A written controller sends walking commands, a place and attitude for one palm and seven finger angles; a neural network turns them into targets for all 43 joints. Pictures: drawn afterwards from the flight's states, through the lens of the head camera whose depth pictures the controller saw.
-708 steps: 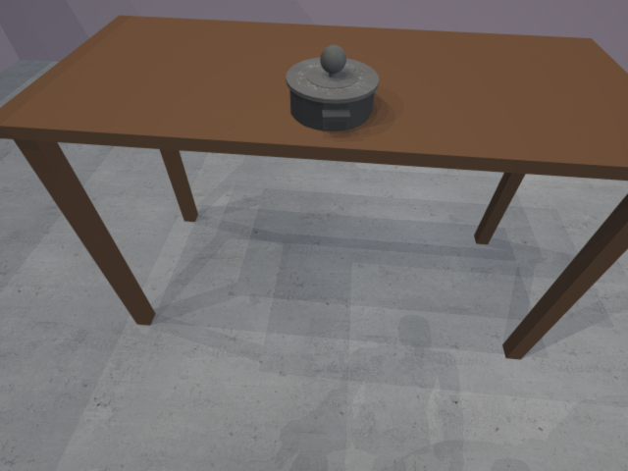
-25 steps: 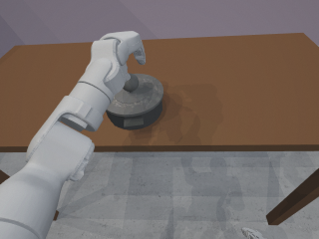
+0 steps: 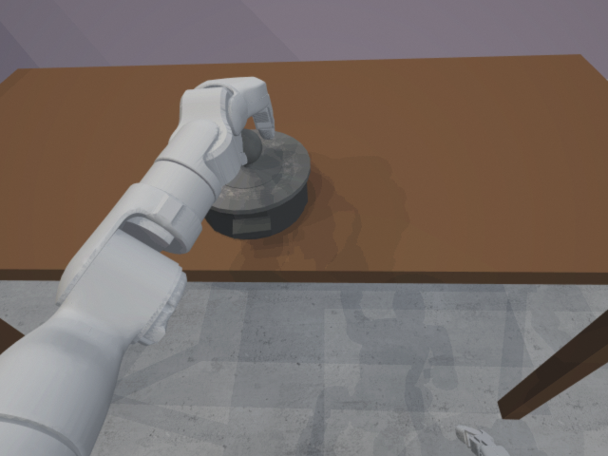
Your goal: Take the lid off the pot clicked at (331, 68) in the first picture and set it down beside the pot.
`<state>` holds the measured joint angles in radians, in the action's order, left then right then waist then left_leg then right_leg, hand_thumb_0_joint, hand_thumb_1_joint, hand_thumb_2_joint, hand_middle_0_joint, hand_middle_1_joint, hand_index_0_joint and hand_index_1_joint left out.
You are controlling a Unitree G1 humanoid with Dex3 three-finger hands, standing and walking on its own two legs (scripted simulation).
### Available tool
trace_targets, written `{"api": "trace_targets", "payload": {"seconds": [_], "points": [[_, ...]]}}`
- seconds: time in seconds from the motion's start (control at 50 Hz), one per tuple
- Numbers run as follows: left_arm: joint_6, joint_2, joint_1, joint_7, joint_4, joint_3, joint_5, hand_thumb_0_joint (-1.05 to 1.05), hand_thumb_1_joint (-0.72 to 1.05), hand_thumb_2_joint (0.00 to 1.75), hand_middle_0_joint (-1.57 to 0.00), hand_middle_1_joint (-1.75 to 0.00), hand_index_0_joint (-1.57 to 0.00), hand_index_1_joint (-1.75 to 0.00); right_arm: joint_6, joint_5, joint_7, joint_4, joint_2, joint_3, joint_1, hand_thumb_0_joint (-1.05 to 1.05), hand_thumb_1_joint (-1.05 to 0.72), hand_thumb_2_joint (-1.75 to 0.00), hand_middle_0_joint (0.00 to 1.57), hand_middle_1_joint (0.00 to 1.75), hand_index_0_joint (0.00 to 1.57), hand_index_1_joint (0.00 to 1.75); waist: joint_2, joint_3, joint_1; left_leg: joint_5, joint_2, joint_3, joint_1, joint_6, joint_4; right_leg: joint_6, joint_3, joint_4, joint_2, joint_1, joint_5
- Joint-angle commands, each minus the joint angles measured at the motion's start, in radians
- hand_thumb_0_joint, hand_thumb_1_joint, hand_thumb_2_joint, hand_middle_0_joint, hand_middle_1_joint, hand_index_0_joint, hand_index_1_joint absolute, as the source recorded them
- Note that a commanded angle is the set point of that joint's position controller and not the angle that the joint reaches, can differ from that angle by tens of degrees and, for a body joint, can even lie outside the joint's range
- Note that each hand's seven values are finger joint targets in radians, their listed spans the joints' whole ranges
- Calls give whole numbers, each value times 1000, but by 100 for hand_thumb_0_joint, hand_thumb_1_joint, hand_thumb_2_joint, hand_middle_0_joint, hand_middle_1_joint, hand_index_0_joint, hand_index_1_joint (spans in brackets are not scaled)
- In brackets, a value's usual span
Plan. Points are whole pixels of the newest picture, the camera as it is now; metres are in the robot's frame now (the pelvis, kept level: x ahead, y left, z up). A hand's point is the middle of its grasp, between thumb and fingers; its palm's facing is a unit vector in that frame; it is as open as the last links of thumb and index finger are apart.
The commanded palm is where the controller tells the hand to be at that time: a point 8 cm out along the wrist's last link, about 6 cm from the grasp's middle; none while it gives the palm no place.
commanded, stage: lower the open fingers around the knob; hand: left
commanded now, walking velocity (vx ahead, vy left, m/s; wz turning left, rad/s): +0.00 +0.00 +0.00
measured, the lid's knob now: (244, 146) +0.49 +0.10 +0.16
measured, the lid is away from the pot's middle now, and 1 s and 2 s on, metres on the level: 0.00 0.00 0.00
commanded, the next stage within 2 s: close the fingers and squeeze the knob in 0.36 s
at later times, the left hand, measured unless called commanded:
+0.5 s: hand (229, 149) +0.45 +0.11 +0.18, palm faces -0.33 -0.07 -0.94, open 10.3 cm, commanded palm +0.44 +0.12 +0.24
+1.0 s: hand (231, 148) +0.46 +0.11 +0.18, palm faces -0.37 -0.05 -0.93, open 9.0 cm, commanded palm +0.45 +0.11 +0.24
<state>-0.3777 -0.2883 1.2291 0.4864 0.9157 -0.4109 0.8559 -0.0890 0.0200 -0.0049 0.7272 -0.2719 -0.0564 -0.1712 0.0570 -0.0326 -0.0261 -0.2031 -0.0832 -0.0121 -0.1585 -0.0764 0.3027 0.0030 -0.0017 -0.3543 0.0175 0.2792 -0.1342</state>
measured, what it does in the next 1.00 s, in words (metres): stands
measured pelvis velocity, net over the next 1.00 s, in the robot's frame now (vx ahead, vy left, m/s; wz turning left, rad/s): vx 0.00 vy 0.01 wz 0.00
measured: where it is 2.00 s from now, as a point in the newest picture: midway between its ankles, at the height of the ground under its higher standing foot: outside the picture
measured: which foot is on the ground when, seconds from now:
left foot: down 0.00-1.00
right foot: down 0.00-1.00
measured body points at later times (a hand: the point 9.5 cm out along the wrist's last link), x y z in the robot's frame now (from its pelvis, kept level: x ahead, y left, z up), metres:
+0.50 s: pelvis +0.00 +0.00 +0.00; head +0.01 -0.02 +0.45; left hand +0.47 +0.11 +0.24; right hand +0.12 -0.24 -0.13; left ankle -0.03 +0.07 -0.75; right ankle +0.03 -0.12 -0.75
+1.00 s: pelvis +0.00 +0.01 +0.00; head +0.02 -0.02 +0.45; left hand +0.48 +0.11 +0.23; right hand +0.09 -0.25 -0.14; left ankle -0.03 +0.07 -0.75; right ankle +0.03 -0.12 -0.75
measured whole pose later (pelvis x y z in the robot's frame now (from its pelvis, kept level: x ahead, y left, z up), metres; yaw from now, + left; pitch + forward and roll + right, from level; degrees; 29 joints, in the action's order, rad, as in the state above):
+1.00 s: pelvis +0.00 +0.01 +0.00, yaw +0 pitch +4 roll +0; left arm -0.33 -0.30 1.23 0.48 0.99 -0.39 0.86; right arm -0.09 0.02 -0.01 0.75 -0.28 -0.04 -0.23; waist 0.06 -0.05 -0.05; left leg -0.21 -0.09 -0.01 -0.18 -0.08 0.32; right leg 0.01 -0.01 -0.36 0.02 0.30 -0.13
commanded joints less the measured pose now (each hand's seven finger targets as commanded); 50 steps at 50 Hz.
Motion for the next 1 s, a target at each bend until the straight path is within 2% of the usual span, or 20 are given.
{"api": "trace_targets", "payload": {"seconds": [0.0,0.06,0.12,0.2,0.22,0.24,0.26,0.3,0.32,0.34,0.4,0.44,0.46,0.54,0.6,0.66,0.74,0.84,0.92,0.98], "points": [[15,-176,582,-45,-126,86,37,0,-43,174,-87,-8,-87,-8,41,-4,-7,-105,-116,41,33,0,-90,-90,20,30,20,30,-125,-395,-15,309,-1,34,66,27,-2,-51,12,-8,-57,-200,217],[21,-219,540,-47,-104,130,43,0,-43,174,-87,-8,-87,-8,38,-10,-6,-105,-121,46,20,0,-90,-90,20,30,20,30,-145,-431,-4,360,4,31,56,25,11,-50,9,-22,-54,-239,264],[25,-130,483,-43,-116,62,21,0,-43,174,-87,-8,-87,-8,29,-3,3,-115,-128,54,21,0,-90,-90,20,30,20,30,-112,-390,-9,394,4,31,65,29,18,-51,21,-15,-59,-194,266],[43,-252,565,-52,-226,152,24,0,-43,174,-87,-8,-87,-8,46,-10,0,-123,-121,54,18,0,-90,-90,20,30,20,30,-126,-464,1,419,8,37,86,18,26,-49,2,-24,-57,-242,292],[48,-232,557,-56,-249,134,11,0,-43,174,-87,-8,-87,-8,45,-9,1,-129,-127,56,24,0,-90,-90,20,30,20,30,-87,-461,0,436,8,39,98,22,31,-53,6,-21,-59,-226,297],[56,-264,608,-64,-289,156,25,0,-43,174,-87,-8,-87,-8,56,-12,0,-125,-115,55,8,0,-90,-90,20,30,20,30,-94,-484,0,453,10,44,111,20,30,-51,-4,-21,-58,-238,303],[47,-226,560,-64,-201,124,34,0,-43,174,-87,-8,-87,-8,57,-10,0,-114,-113,54,14,0,-90,-90,20,30,20,30,-115,-418,-4,427,12,42,81,19,33,-54,1,-21,-58,-209,279],[29,-232,477,-62,-138,137,31,0,-43,174,-87,-8,-87,-8,44,1,1,-104,-123,54,5,0,-90,-90,20,30,20,30,-159,-342,3,388,9,30,47,23,7,-49,18,-11,-62,-209,260],[26,-214,440,-61,-141,130,18,0,-43,174,-87,-8,-87,-8,41,-1,5,-114,-134,57,13,0,-90,-90,20,30,20,30,-127,-345,10,397,5,29,49,25,11,-53,20,-8,-63,-200,263],[31,-252,473,-60,-185,156,27,0,-43,174,-87,-8,-87,-8,44,-5,6,-116,-127,55,8,0,-90,-90,20,30,20,30,-128,-392,15,407,6,34,62,26,7,-50,13,-13,-59,-226,264],[26,-188,438,-47,-167,98,21,0,-43,174,-87,-8,-87,-8,38,1,7,-127,-122,54,28,0,-90,-90,20,30,20,30,-139,-349,3,359,5,25,49,20,11,-49,16,-10,-56,-207,243],[34,-191,508,-45,-267,89,21,0,-43,174,-87,-8,-87,-8,40,1,11,-135,-121,57,32,0,-90,-90,20,30,20,30,-93,-410,-3,397,6,40,104,30,15,-50,14,-7,-61,-195,240],[34,-174,521,-46,-244,77,23,0,-17,107,-59,-48,-59,-48,43,0,9,-129,-118,57,34,0,-90,-90,20,30,20,30,-102,-389,-10,401,11,43,112,31,21,-53,20,-8,-61,-172,231],[26,-271,520,-50,-198,151,36,0,-13,108,-57,-60,-57,-60,33,-2,2,-121,-125,50,29,0,-90,-90,20,30,20,30,-125,-381,-5,314,-1,33,62,26,2,-52,15,0,-61,-203,210],[24,-188,520,-44,-138,80,28,0,-10,108,-56,-67,-56,-67,28,8,-4,-114,-117,45,39,0,-90,-90,20,30,20,30,-146,-309,-18,270,1,31,37,26,-7,-52,25,3,-58,-171,180],[37,-185,554,-49,-164,80,30,0,-7,108,-56,-73,-56,-73,36,2,-3,-113,-119,49,33,0,-90,-90,20,30,20,30,-83,-372,-17,338,8,48,98,40,8,-58,23,-5,-62,-150,187],[38,-246,574,-52,-107,130,39,0,-3,107,-56,-80,-56,-80,26,-2,-11,-103,-125,46,17,0,-90,-90,20,30,20,30,-136,-363,-22,252,0,38,45,32,-10,-53,20,5,-62,-178,162],[53,-171,614,-46,-144,67,29,0,3,105,-58,-86,-58,-86,35,-2,-8,-107,-122,52,7,0,-90,-90,20,30,20,30,-97,-401,-31,324,2,46,93,37,7,-53,20,-2,-63,-161,199],[47,-168,546,-42,-88,81,16,0,8,102,-60,-91,-60,-91,32,-4,-5,-97,-136,57,-8,0,-90,-90,20,30,20,30,-86,-379,-29,372,6,47,96,46,20,-56,30,1,-69,-137,212],[55,-203,592,-45,-86,105,26,0,11,100,-61,-94,-61,-94,38,-2,-7,-88,-130,53,-19,0,-90,-90,20,30,20,30,-146,-371,-28,321,5,46,61,34,4,-52,26,-4,-65,-168,202]]}}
